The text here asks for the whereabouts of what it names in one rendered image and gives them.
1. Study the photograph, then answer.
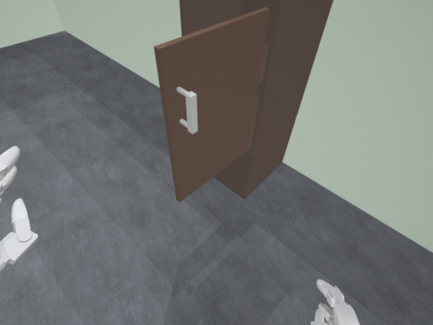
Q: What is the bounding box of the right robot hand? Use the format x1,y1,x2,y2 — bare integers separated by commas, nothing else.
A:
311,279,360,325

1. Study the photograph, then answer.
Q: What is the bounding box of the left robot hand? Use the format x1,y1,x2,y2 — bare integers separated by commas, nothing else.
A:
0,146,38,271

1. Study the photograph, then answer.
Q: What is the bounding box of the cupboard door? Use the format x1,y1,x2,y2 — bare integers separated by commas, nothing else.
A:
154,7,270,202

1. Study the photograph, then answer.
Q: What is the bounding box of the handle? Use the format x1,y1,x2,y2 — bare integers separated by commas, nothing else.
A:
177,87,198,134

